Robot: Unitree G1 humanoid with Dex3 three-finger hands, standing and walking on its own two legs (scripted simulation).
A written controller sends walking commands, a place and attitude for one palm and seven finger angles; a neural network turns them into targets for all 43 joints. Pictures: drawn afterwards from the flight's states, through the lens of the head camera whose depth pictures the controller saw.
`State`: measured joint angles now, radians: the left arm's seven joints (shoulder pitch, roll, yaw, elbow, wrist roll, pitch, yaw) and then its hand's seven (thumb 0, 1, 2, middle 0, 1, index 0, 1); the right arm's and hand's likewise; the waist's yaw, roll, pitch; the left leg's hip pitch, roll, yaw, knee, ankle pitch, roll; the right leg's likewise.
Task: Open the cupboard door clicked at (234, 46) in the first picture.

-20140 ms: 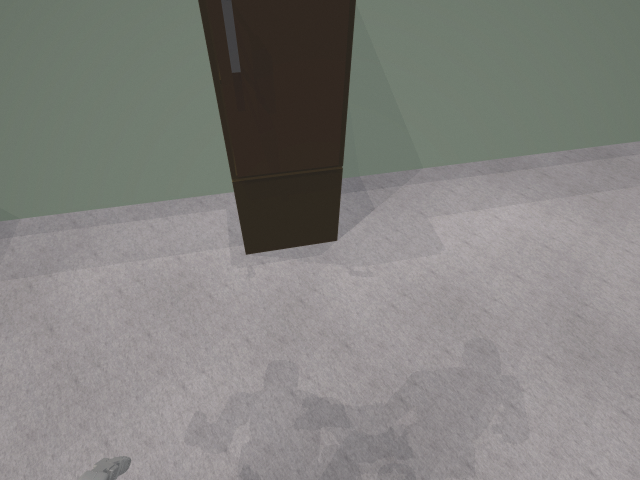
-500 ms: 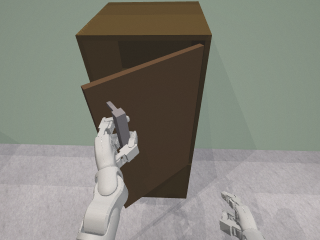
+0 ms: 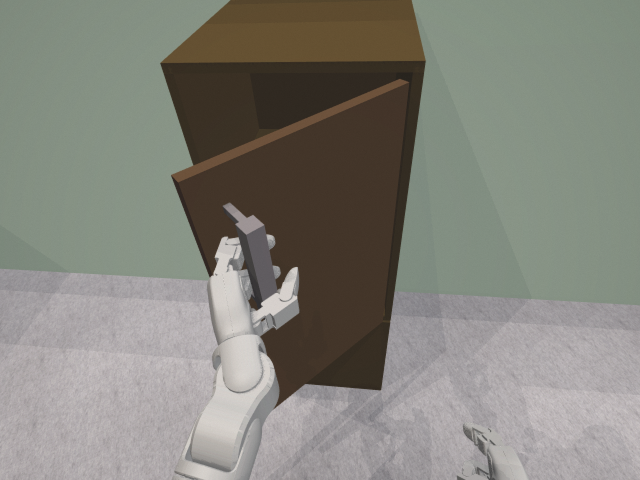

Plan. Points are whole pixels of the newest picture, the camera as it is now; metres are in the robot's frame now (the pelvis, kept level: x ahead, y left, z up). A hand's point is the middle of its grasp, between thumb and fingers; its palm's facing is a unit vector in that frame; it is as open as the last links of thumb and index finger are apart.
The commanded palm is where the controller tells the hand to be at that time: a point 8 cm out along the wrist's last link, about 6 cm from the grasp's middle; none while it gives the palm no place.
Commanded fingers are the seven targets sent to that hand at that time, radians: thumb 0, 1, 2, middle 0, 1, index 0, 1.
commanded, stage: open thumb and fingers to let go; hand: left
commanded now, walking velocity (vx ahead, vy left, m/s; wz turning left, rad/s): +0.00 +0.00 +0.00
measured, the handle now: (252, 265) +0.34 +0.11 +0.12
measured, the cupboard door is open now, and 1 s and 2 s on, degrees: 46 48 48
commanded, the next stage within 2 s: slide the hand sideways off the handle in 0.56 s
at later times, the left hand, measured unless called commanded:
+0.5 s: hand (274, 289) +0.30 +0.07 +0.13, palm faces +0.28 -0.96 -0.01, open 15.0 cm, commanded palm +0.26 +0.11 +0.12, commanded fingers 0.00 -0.50 0.30 -0.16 -0.35 -0.16 -0.35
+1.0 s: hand (270, 316) +0.26 +0.07 +0.13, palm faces -0.16 -0.99 +0.05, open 16.4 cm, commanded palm +0.23 +0.12 +0.12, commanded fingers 0.00 -0.50 0.30 -0.15 -0.30 -0.15 -0.30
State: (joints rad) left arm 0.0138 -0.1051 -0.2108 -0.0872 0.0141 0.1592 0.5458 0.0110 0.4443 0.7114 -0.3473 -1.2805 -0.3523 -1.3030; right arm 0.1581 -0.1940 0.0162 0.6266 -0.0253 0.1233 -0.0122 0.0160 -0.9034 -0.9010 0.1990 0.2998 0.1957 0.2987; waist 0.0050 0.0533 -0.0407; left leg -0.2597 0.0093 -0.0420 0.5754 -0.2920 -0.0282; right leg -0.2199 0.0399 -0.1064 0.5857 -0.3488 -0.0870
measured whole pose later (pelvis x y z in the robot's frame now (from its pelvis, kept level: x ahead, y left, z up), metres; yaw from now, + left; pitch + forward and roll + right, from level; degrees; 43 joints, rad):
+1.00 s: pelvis -0.02 +0.05 +0.00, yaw -2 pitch -3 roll +0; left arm -0.04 0.00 -0.24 -0.01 -0.11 0.06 0.13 -0.01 -0.51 0.30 -0.16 -0.32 -0.13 -0.33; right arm 0.20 -0.19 0.06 0.56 0.03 0.08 -0.01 0.02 -0.90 -0.90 0.20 0.30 0.20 0.30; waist 0.01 0.04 -0.03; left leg -0.27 -0.03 0.01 0.60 -0.28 0.03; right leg -0.24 0.00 -0.05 0.61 -0.32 -0.03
